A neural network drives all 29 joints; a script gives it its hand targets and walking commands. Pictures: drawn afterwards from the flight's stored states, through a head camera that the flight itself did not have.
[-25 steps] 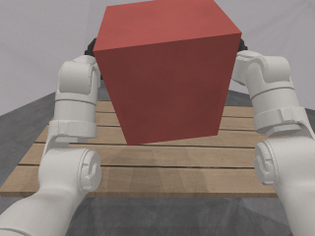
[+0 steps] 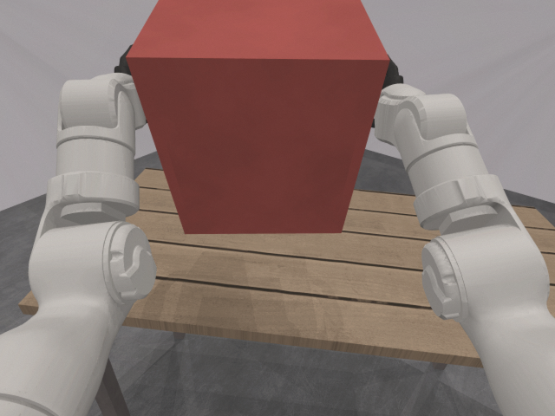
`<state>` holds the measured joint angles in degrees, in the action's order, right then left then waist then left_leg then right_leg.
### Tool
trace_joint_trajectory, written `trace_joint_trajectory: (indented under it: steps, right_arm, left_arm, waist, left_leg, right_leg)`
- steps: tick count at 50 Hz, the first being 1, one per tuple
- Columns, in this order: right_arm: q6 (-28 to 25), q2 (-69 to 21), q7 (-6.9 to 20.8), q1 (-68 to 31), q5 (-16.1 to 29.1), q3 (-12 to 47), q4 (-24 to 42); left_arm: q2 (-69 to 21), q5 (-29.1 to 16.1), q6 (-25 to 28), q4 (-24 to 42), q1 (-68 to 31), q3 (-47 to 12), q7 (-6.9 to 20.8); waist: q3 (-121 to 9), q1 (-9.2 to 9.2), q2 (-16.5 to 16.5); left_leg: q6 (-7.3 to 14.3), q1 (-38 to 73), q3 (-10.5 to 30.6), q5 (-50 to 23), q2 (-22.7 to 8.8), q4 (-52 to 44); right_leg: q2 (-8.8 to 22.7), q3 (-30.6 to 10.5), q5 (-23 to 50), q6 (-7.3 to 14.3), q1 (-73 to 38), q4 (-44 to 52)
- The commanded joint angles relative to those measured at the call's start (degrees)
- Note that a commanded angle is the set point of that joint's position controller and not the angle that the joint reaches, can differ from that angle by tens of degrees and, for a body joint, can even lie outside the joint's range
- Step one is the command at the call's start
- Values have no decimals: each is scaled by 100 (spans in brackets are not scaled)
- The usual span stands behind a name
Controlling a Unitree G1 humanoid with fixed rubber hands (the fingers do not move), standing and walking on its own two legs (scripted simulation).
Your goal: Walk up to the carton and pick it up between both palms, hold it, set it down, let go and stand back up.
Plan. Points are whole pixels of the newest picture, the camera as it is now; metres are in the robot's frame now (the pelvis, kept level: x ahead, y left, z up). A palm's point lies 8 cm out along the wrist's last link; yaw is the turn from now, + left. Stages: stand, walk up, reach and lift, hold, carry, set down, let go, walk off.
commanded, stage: hold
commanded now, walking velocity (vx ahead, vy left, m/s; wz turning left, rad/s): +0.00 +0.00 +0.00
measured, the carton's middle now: (262, 117) +0.40 +0.05 +0.33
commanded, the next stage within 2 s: set down in 0.84 s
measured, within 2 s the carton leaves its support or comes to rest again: neither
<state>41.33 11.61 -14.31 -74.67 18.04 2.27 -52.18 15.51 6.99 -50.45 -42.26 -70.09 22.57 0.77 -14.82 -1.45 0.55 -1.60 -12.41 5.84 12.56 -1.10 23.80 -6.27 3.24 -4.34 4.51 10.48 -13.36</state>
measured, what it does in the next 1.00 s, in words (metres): stands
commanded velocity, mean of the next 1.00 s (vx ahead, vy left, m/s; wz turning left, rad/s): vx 0.00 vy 0.00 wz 0.00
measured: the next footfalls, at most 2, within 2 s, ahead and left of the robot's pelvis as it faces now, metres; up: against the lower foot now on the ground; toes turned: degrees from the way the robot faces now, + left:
none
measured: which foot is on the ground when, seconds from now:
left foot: down 0.00-1.00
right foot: down 0.00-1.00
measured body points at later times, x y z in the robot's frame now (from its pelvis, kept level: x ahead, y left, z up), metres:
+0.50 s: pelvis +0.02 +0.05 +0.00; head -0.06 +0.06 +0.44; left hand +0.43 +0.17 +0.31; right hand +0.41 -0.15 +0.32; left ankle +0.00 +0.14 -0.75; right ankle +0.03 -0.06 -0.75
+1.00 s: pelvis +0.00 +0.03 +0.00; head -0.10 +0.06 +0.44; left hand +0.40 +0.19 +0.35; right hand +0.37 -0.14 +0.37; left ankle +0.00 +0.14 -0.75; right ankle +0.03 -0.06 -0.75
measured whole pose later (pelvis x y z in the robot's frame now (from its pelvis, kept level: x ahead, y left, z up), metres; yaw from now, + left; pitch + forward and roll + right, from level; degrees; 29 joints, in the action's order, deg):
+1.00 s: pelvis +0.00 +0.03 +0.00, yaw -1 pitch -3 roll -1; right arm 46.3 13.3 -12.2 -78.0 16.1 -6.4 -55.5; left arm 12.2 14.1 -53.8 -41.6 -71.9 23.9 4.2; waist -11.5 -6.5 2.0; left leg 0.3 -8.2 4.5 12.7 1.2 23.3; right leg -3.9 1.9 -6.1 2.7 8.0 -16.2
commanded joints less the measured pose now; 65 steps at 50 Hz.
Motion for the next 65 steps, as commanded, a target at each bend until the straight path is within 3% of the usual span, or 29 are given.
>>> trace_joint_trajectory:
  steps: [1,2,4,9,11,13,19,23,27,30,34,35,36,37,39,40,42,43,44,47,50,51,54,57,58,61,62,64,65]
  right_arm:
    - [-156,-2677,607,-4799,155,-851,1092]
    - [-133,-2549,609,-4723,147,-911,1024]
    - [-182,-2484,687,-5079,192,-872,863]
    - [-288,-2513,929,-4876,1053,-142,1205]
    - [-244,-2431,1031,-4542,1324,35,1143]
    - [-151,-2282,1135,-4131,1415,201,863]
    - [-222,-2363,1390,-4104,1603,413,1963]
    - [-281,-2920,1492,-4452,1760,771,2626]
    - [-259,-3540,1395,-4782,1823,1171,3157]
    - [-207,-3663,1204,-4737,1752,1185,3393]
    - [-84,-3369,987,-4399,1593,922,3192]
    - [-70,-3276,947,-4450,1529,801,3012]
    - [-18,-3174,920,-4223,1508,735,2913]
    - [14,-2851,921,-4195,1377,510,2603]
    - [104,-2452,932,-3985,1199,186,2183]
    - [132,-2356,941,-4158,1124,50,1983]
    - [155,-2288,992,-4357,996,-88,1737]
    - [368,-2097,954,-4417,704,-929,962]
    - [280,-2311,1053,-4471,820,-691,1031]
    - [29,-2499,1235,-4801,620,-863,782]
    - [-659,-2714,1391,-5396,530,-885,1219]
    - [-869,-2705,1427,-5343,396,-947,1056]
    - [-1331,-2602,1547,-4887,-56,-1034,435]
    - [-1497,-2377,1629,-4004,-578,-1342,-289]
    - [-1546,-2331,1641,-3849,-683,-1364,-407]
    - [-1760,-2029,1612,-3865,-897,-1445,-80]
    - [-1852,-2028,1572,-3906,-938,-1485,58]
    - [-2096,-2424,1484,-4181,-765,-1058,521]
    - [-2187,-2571,1436,-4284,-667,-863,814]
  left_arm:
    - [-3160,-997,545,-416,-4862,-1673,1354]
    - [-3205,-984,537,-420,-4726,-1679,1409]
    - [-3141,-851,579,-674,-4779,-1403,1464]
    - [-3530,-728,510,688,-4611,-1410,1282]
    - [-3542,-609,391,1137,-4460,-1465,1210]
    - [-3353,-256,218,1133,-4024,-1232,1158]
    - [-3702,-842,68,2354,-3941,-1913,889]
    - [-3868,-1110,101,2996,-4237,-2002,567]
    - [-3689,-1009,91,2939,-4263,-1725,451]
    - [-3616,-992,30,2693,-4096,-1807,551]
    - [-3701,-926,-84,2456,-3916,-2047,775]
    - [-3674,-860,-104,2044,-3854,-1965,850]
    - [-3796,-912,-137,2212,-3846,-2197,910]
    - [-3793,-855,-192,1933,-3765,-2170,971]
    - [-3850,-817,-263,1740,-3693,-2199,1139]
    - [-3820,-786,-248,1472,-3910,-2110,1209]
    - [-3742,-681,-218,1140,-3920,-1946,1284]
    - [-3023,-236,-206,450,-3953,-696,1312]
    - [-3128,-351,-107,765,-4238,-868,1339]
    - [-2866,-248,238,578,-4735,-541,1316]
    - [-2865,-534,749,656,-5469,-664,1128]
    - [-2956,-594,923,574,-5579,-821,1058]
    - [-2544,-102,1244,-334,-4748,-189,932]
    - [-2113,662,1338,-1268,-3594,595,1029]
    - [-2034,751,1339,-1301,-3509,640,1047]
    - [-2209,628,1386,-1096,-3514,426,1116]
    - [-2369,386,1428,-889,-3772,144,1122]
    - [-2748,-44,1597,-228,-4204,-451,1051]
    - [-3023,-348,1681,106,-4385,-878,1015]
  waist:
    - [-1034,-1201,-704]
    - [-927,-1238,-794]
    - [-602,-890,-934]
    - [-1234,-323,-1286]
    - [-1461,-251,-1364]
    - [-1281,-127,-1097]
    - [-2198,-212,-543]
    - [-2454,-17,-118]
    - [-2537,222,347]
    - [-2484,78,311]
    - [-2247,-316,-200]
    - [-2010,-348,-271]
    - [-1953,-541,-515]
    - [-1614,-651,-739]
    - [-1233,-784,-1044]
    - [-943,-749,-1147]
    - [-727,-617,-1197]
    - [393,-896,-336]
    - [-111,-769,-415]
    - [-268,-533,-279]
    - [-1411,-342,-337]
    - [-1588,-350,-515]
    - [-1452,-29,-314]
    - [-543,86,-30]
    - [-433,109,39]
    - [-99,-105,106]
    - [-163,-310,99]
    - [-585,-337,209]
    - [-916,-473,230]
  left_leg:
    - [-160,-719,-23,231,200,-163]
    - [-180,-764,9,140,170,-216]
    - [-161,-978,24,225,157,-346]
    - [-296,-769,218,-1068,-38,-510]
    - [-387,-477,208,-1814,-77,-384]
    - [-345,-391,208,-1975,-114,-434]
    - [-414,129,361,-2445,-381,-405]
    - [-324,513,210,-3038,-293,-99]
    - [-68,306,5,-2771,-71,25]
    - [-12,50,-95,-2211,53,13]
    - [-139,-20,-94,-1714,69,-119]
    - [-140,-65,-85,-1518,74,-117]
    - [-220,-45,-61,-1524,66,-159]
    - [-288,-49,-19,-1384,-12,-217]
    - [-396,-136,39,-1116,-145,-354]
    - [-373,-330,58,-650,-136,-439]
    - [-298,-733,114,-145,-203,-645]
    - [28,-1430,-87,976,119,-908]
    - [1,-1191,-91,938,97,-1020]
    - [54,-1251,-156,1089,149,-1061]
    - [92,-786,-162,413,157,-888]
    - [56,-677,-141,358,132,-884]
    - [191,-484,-185,290,117,-930]
    - [383,-456,-289,724,127,-1202]
    - [419,-434,-271,665,87,-1304]
    - [354,-331,-274,431,66,-1337]
    - [276,-194,-269,104,72,-1201]
    - [166,154,-348,-827,154,-879]
    - [108,357,-360,-1180,153,-712]
  right_leg:
    - [1230,-1584,-1299,-495,-1310,306]
    - [1191,-1544,-1147,-441,-1347,267]
    - [1127,-1369,-1147,-386,-1309,152]
    - [704,-924,1355,-218,-2099,-533]
    - [538,-852,1718,-156,-2194,-627]
    - [425,-791,1577,-159,-2214,-635]
    - [121,-644,1800,-241,-2178,-757]
    - [108,-656,2133,-326,-2094,-679]
    - [289,-752,2784,-500,-2430,-693]
    - [471,-900,3245,-565,-2728,-715]
    - [583,-1008,3192,-450,-2641,-645]
    - [625,-1027,2862,-425,-2464,-570]
    - [617,-1028,2864,-375,-2419,-568]
    - [586,-1003,2468,-283,-2149,-508]
    - [527,-1003,1848,-156,-1864,-453]
    - [549,-1029,1254,-125,-1688,-373]
    - [527,-1038,771,-74,-1690,-400]
    - [688,-789,-229,-393,-1624,-167]
    - [732,-844,-435,-419,-1803,-144]
    - [801,-870,-1114,-511,-1572,-36]
    - [716,-661,-515,-515,-1717,-230]
    - [643,-524,-256,-476,-1762,-375]
    - [592,-361,-387,-511,-1859,-372]
    - [674,-387,-1154,-616,-1941,-74]
    - [660,-320,-1000,-634,-2067,-91]
    - [633,-266,-707,-644,-2087,-24]
    - [614,-235,-296,-628,-2040,-65]
    - [551,-196,572,-611,-1985,-134]
    - [512,-172,1055,-597,-2039,-245]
